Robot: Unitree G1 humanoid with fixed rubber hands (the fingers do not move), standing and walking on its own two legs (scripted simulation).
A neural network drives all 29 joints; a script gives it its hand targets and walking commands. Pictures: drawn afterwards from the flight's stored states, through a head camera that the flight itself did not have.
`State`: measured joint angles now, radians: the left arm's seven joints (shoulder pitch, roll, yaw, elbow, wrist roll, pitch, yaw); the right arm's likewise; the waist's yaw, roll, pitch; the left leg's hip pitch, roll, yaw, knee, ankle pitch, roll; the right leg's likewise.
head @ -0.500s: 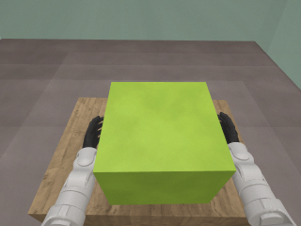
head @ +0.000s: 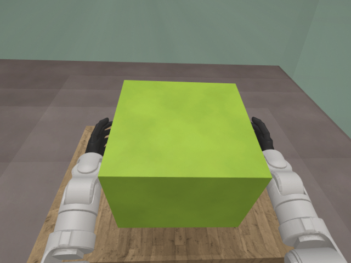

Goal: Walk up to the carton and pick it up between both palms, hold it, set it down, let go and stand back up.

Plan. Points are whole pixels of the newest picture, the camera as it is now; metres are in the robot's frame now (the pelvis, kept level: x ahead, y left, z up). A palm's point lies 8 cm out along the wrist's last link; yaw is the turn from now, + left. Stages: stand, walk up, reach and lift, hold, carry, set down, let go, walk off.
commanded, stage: reach and lift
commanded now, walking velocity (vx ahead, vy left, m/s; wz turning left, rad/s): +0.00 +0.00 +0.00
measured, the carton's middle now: (179, 152) +0.38 -0.01 +0.09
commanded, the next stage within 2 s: hold in 1.22 s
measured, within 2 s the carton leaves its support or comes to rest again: neither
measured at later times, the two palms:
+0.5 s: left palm (99, 144) +0.35 +0.17 +0.14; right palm (271, 141) +0.35 -0.21 +0.15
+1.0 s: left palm (101, 142) +0.35 +0.17 +0.15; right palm (276, 147) +0.34 -0.22 +0.15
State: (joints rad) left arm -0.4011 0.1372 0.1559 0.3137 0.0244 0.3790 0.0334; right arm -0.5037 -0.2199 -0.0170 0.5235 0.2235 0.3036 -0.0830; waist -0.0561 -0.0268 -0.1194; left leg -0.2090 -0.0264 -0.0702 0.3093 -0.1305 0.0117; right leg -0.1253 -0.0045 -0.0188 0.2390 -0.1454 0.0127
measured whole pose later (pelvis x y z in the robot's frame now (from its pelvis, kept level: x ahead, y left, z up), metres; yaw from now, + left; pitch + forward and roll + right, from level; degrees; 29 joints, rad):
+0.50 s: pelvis -0.01 -0.02 +0.00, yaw -1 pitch +2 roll -1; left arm -0.46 0.13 0.20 0.24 0.04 0.49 0.00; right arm -0.55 -0.24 -0.02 0.44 0.22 0.41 -0.11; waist -0.03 -0.04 -0.11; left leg -0.20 0.00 -0.07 0.28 -0.11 -0.01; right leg -0.13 0.02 -0.01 0.23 -0.13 -0.01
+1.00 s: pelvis -0.01 +0.00 +0.00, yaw -2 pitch -1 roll -1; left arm -0.44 0.09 0.20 0.13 0.08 0.58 0.00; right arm -0.52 -0.27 -0.02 0.41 0.29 0.43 -0.11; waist -0.05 -0.02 -0.07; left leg -0.16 -0.01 -0.05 0.30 -0.13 0.01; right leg -0.09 0.01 0.02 0.25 -0.14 0.01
